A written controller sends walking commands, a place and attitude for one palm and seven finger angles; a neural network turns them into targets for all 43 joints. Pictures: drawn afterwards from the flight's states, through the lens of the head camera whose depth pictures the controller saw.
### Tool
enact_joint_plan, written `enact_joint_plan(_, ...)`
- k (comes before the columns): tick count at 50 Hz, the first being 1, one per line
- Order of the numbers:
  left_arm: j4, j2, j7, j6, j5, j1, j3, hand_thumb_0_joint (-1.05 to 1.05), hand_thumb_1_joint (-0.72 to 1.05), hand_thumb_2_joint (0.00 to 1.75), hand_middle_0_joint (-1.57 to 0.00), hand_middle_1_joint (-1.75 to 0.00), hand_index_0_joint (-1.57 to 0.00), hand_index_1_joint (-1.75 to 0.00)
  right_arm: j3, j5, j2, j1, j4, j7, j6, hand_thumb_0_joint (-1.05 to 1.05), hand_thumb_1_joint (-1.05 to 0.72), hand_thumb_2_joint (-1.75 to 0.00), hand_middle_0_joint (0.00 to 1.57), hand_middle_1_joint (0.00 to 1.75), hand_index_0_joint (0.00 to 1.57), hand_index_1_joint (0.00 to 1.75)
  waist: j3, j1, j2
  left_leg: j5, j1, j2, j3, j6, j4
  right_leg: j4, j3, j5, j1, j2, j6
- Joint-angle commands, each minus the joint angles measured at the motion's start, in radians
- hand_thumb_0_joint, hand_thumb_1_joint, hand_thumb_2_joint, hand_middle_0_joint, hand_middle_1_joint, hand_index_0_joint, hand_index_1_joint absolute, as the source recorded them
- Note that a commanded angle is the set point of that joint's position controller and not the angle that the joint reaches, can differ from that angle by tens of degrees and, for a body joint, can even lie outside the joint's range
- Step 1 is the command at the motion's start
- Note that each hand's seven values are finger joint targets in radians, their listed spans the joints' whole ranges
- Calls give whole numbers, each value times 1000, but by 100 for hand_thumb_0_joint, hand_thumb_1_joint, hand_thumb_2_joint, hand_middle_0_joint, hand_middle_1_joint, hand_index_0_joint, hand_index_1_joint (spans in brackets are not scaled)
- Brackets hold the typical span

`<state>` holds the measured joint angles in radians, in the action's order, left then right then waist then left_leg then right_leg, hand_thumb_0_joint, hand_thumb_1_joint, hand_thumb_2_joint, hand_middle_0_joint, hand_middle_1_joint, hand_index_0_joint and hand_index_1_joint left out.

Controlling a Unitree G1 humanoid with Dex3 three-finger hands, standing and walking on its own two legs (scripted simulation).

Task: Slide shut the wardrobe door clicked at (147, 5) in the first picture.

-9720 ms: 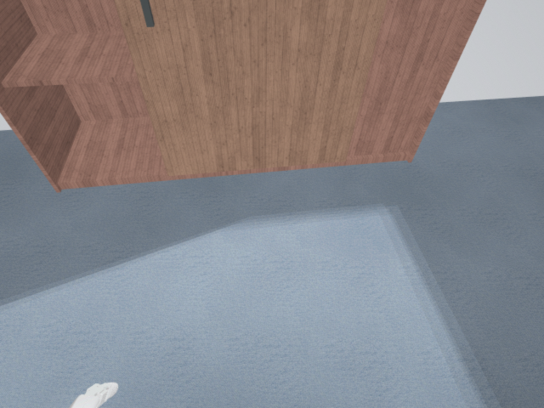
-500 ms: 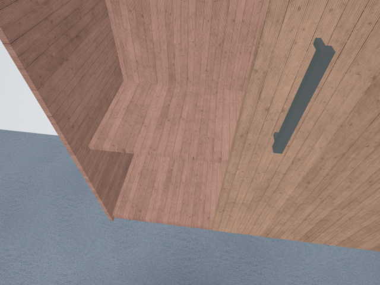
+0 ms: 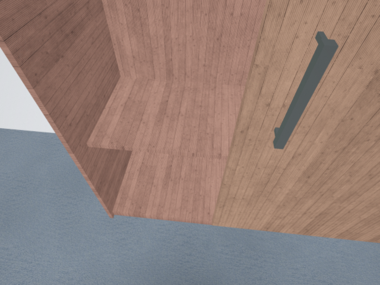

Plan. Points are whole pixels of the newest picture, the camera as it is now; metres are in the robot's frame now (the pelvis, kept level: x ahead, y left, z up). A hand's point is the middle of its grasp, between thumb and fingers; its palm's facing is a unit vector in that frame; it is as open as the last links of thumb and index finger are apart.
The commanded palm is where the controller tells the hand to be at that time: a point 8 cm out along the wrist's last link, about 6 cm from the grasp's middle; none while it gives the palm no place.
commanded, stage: raise the hand with hooked fingers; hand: right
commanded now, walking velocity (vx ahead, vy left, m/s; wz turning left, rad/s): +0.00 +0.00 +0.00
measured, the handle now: (296, 98) +0.47 -0.21 +0.16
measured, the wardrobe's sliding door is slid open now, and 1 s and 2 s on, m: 0.53 0.53 0.53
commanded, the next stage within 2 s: none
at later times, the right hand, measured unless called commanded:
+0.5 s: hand out of the picture +0.13 -0.20 +0.00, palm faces +0.14 +0.99 -0.06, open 9.4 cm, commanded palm +0.12 -0.26 +0.01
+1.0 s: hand (353, 257) +0.17 -0.26 +0.07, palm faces +0.08 +0.99 -0.06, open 12.4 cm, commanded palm +0.14 -0.31 +0.08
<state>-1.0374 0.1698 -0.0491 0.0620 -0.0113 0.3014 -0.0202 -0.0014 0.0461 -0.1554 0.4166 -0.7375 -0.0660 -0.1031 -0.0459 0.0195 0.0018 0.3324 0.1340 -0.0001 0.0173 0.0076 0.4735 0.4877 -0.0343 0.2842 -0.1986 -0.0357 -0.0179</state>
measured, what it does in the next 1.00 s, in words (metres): shifts its weight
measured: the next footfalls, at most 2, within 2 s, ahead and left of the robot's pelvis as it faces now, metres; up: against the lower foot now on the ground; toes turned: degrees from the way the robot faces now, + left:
none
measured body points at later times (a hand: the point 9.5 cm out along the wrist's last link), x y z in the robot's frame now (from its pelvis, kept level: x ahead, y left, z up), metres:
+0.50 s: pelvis -0.06 +0.01 -0.07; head -0.04 +0.00 +0.38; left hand +0.17 +0.22 -0.11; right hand +0.11 -0.26 +0.00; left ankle -0.05 +0.11 -0.74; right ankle -0.02 -0.13 -0.74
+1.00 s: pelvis -0.06 -0.02 -0.03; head -0.05 -0.02 +0.42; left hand +0.11 +0.23 -0.09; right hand +0.16 -0.31 +0.07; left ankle -0.05 +0.11 -0.74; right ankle -0.02 -0.13 -0.74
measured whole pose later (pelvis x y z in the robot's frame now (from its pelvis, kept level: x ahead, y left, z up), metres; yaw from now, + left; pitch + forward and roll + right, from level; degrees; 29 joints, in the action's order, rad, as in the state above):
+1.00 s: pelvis -0.06 -0.02 -0.03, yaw -2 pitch +3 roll +2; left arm -0.63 0.29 -0.08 0.33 -0.04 0.28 -0.02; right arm -0.30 0.32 -0.31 0.22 -0.03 0.32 0.20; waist 0.06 0.02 0.04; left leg 0.39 0.42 0.01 0.06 -0.01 0.75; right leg 0.80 0.01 0.34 -0.52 -0.02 0.01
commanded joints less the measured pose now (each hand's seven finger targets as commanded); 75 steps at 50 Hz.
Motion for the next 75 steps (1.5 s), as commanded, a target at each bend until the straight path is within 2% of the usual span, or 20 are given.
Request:
enact_joint_plan(1, 283, 139, -47, 272, -49, -69, 52, 0, 90, 90, -20, -30, -20, -30, 83, 88, 58, 46, 738, -50, 130, 0, -81, -86, 21, 36, 21, 36, 204, -45, 128, -236, 179, 19, 73, 13, 83, 11, 58, -637, 142, -20, 55)
enact_joint_plan(2, 349, 185, -42, 284, -40, -90, 72, 0, 90, 90, -20, -30, -20, -30, 32, 95, -18, -112, 905, -35, 179, 0, -78, -85, 21, 37, 21, 37, 141, -61, 64, -295, 214, 19, 79, 2, 74, 61, 73, -496, 60, -3, 49)
enact_joint_plan(3, 362, 204, -39, 291, -13, -75, 89, 0, 90, 90, -20, -30, -20, -30, -30, 81, -79, -82, 880, -15, 222, 0, -76, -84, 21, 39, 21, 39, 180, -81, -41, -304, 266, 10, 89, -3, 81, 108, 59, -384, 13, 22, 53)
enact_joint_plan(6, 434, 186, -8, 290, 11, -120, 105, 0, 90, 90, -20, -30, -20, -30, -64, 121, 23, 144, 621, 119, 380, 0, -69, -81, 22, 43, 22, 43, 114, -20, -281, -231, 405, 0, 96, -14, 192, 225, 51, -184, -255, 44, 32)
enact_joint_plan(8, 489, 193, 17, 289, 11, -167, 113, 0, 90, 90, -20, -30, -20, -30, -115, 189, 9, 191, 589, 256, 534, 0, -64, -79, 22, 47, 22, 47, 140, 24, -281, -149, 453, 8, 64, -4, 276, 302, 40, -79, -399, 52, 17)
enact_joint_plan(9, 511, 200, 32, 283, 3, -171, 118, 0, 90, 90, -20, -30, -20, -30, -189, 223, -54, 206, 566, 339, 595, 0, -62, -78, 22, 48, 22, 48, 166, 56, -167, -173, 437, 26, 15, 14, 322, 352, 32, -78, -437, 60, 5)
enact_joint_plan(10, 556, 209, 39, 281, 2, -178, 114, 0, 90, 90, -20, -30, -20, -30, -219, 251, -99, 137, 641, 405, 643, 0, -60, -77, 22, 50, 22, 50, 255, 55, -102, -165, 422, 32, -5, 19, 359, 385, 18, -69, -457, 70, 6)
enact_joint_plan(12, 642, 202, 32, 251, -9, -207, 118, 0, 90, 90, -20, -30, -20, -30, -294, 255, -172, 122, 688, 428, 609, 0, -55, -75, 22, 53, 22, 53, 300, 76, -60, -49, 410, 30, -36, 15, 351, 406, -19, -20, -483, 81, 20)
enact_joint_plan(16, 724, 186, 7, 204, -21, -189, 94, 0, 90, 90, -20, -30, -20, -30, -260, 258, -173, -115, 909, 339, 515, 0, -46, -71, 23, 58, 23, 58, 245, 10, -13, 224, 515, 12, -61, 5, 279, 399, 7, 125, -469, 65, 41)
enact_joint_plan(18, 712, 177, -8, 207, -14, -142, 89, 0, 90, 90, -20, -30, -20, -30, -256, 233, -189, -192, 1054, 284, 547, 0, -41, -69, 24, 62, 24, 62, 304, -9, 65, 116, 500, -1, -46, 12, 303, 405, 25, 61, -398, 47, 51)
enact_joint_plan(20, 688, 179, -23, 217, -4, -121, 74, 0, 90, 90, -20, -30, -20, -30, -239, 216, -218, -293, 1121, 272, 579, 0, -36, -67, 24, 64, 24, 64, 323, -46, 61, 62, 506, -12, -39, 13, 321, 423, 46, 36, -385, 35, 55)
enact_joint_plan(24, 627, 198, -41, 256, -12, -115, 44, 0, 90, 90, -20, -30, -20, -30, -197, 233, -220, -332, 980, 347, 567, 0, -27, -63, 25, 70, 25, 70, 226, -78, 63, 105, 533, -24, -25, 13, 284, 401, 72, 83, -394, 29, 53)
enact_joint_plan(30, 611, 194, -47, 282, -30, -149, 30, 0, 90, 90, -20, -30, -20, -30, -310, 293, -276, -242, 852, 412, 393, 0, -13, -57, 25, 80, 25, 80, 272, -3, 36, 118, 385, -4, -29, 3, 194, 309, 74, 57, -368, 41, 47)
enact_joint_plan(34, 602, 190, -38, 295, -22, -160, 31, 0, 90, 90, -20, -30, -20, -30, -382, 305, -312, -245, 873, 374, 378, 0, -4, -53, 26, 86, 26, 86, 259, 22, 8, 98, 348, -6, -17, 3, 174, 266, 74, 20, -335, 38, 44)
enact_joint_plan(41, 581, 210, -24, 325, -25, -122, 39, 0, 90, 90, -20, -30, -20, -30, -374, 298, -305, -272, 910, 370, 413, 0, 13, -46, 27, 96, 27, 96, 260, 5, 59, 4, 335, -19, 32, 4, 170, 204, 63, -11, -239, 38, 44)
enact_joint_plan(57, 568, 225, -46, 322, -40, -145, 14, 0, 90, 90, -20, -30, -20, -30, -435, 312, -398, -501, 898, 430, 262, 0, 50, -30, 30, 120, 30, 120, 225, 15, 96, -121, 226, -33, 65, 12, 88, 80, 84, -84, -81, 34, 38)
enact_joint_plan(63, 560, 221, -57, 316, -45, -161, 0, 0, 90, 90, -20, -30, -20, -30, -466, 320, -434, -585, 854, 461, 205, 0, 50, -30, 30, 120, 30, 120, 219, 17, 70, -149, 191, -35, 63, 11, 46, 49, 87, -106, -36, 35, 41)
enact_joint_plan(65, 560, 220, -59, 313, -45, -169, -6, 0, 90, 90, -20, -30, -20, -30, -482, 316, -465, -634, 858, 469, 192, 0, 50, -30, 30, 120, 30, 120, 229, 22, 122, -148, 176, -32, 59, 15, 33, 38, 84, -107, -19, 38, 39)
enact_joint_plan(71, 549, 219, -69, 308, -49, -180, -13, 0, 90, 90, -20, -30, -20, -30, -522, 319, -517, -718, 795, 488, 165, 0, 50, -30, 30, 120, 30, 120, 216, 19, 74, -136, 151, -30, 53, 12, -9, 8, 87, -92, 2, 39, 44)
enact_joint_plan(75, 547, 220, -70, 307, -53, -188, -17, 0, 90, 90, -20, -30, -20, -30, -540, 316, -557, -779, 777, 501, 150, 0, 50, -30, 30, 120, 30, 120, 222, 23, 120, -134, 136, -25, 47, 14, -27, -6, 83, -92, 19, 42, 44)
